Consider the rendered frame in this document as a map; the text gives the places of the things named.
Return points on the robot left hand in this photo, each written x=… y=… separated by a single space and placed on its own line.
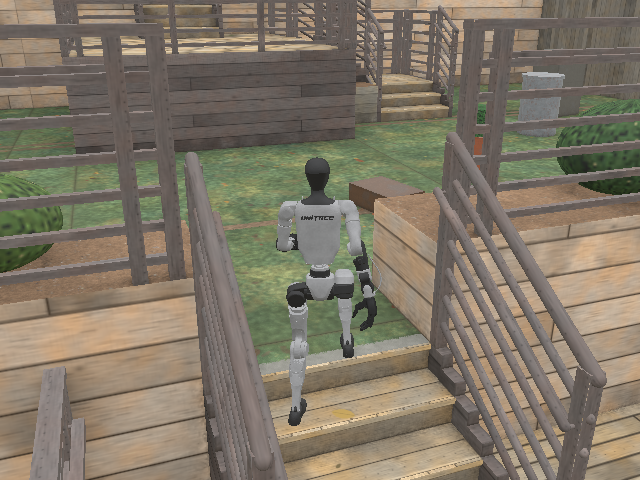
x=296 y=242

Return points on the right robot thigh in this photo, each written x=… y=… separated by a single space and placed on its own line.
x=344 y=284

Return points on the right robot upper arm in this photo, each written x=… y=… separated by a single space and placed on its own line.
x=349 y=210

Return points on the left robot upper arm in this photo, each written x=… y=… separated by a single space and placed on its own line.
x=285 y=215

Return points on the right robot foot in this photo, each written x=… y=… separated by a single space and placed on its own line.
x=348 y=351

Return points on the robot right hand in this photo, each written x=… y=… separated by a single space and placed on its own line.
x=370 y=304

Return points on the left robot forearm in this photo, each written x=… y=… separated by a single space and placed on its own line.
x=293 y=243

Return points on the right robot forearm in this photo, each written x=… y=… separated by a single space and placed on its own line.
x=364 y=274

